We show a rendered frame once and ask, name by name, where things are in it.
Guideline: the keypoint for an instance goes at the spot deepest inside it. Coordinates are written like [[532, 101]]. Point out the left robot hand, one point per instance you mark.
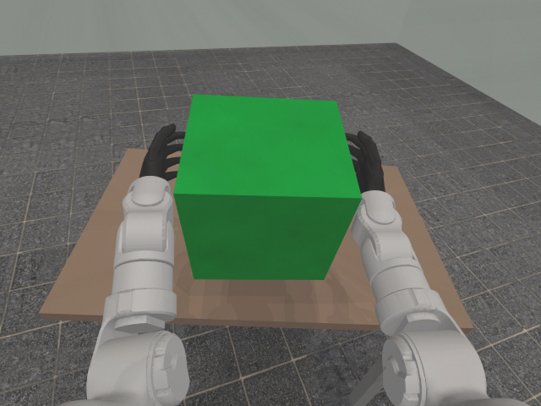
[[155, 162]]

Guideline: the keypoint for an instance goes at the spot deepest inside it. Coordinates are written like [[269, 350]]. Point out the robot right forearm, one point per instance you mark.
[[404, 299]]

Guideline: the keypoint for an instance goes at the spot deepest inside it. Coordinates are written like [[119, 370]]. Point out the robot left forearm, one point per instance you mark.
[[142, 299]]

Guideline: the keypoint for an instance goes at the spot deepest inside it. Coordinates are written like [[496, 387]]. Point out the right robot hand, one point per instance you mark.
[[368, 168]]

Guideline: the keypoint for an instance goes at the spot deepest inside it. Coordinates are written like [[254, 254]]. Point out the carton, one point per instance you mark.
[[266, 188]]

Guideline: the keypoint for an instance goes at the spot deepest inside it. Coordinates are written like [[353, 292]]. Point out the robot left upper arm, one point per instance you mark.
[[148, 369]]

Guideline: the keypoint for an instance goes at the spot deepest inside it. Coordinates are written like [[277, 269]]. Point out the robot right upper arm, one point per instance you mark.
[[435, 368]]

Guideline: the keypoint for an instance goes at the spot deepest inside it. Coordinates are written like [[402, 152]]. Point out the table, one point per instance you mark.
[[344, 300]]

